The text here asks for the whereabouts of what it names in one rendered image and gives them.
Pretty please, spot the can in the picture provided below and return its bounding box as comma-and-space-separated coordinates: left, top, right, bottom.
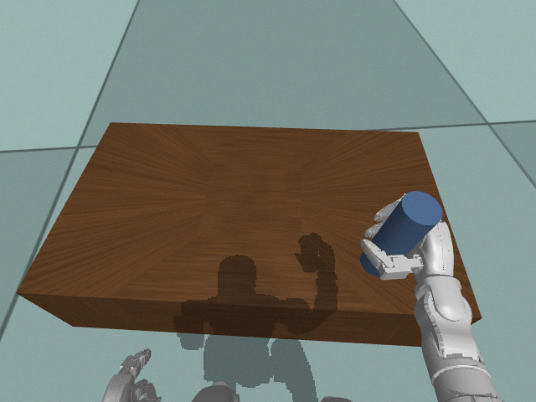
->
360, 191, 443, 276

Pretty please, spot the left robot hand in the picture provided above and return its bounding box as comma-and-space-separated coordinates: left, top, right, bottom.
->
101, 349, 161, 402

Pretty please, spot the right robot hand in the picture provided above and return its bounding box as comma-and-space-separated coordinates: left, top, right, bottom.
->
360, 193, 454, 283

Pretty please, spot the right robot arm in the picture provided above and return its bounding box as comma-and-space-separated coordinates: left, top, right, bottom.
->
414, 275, 504, 402

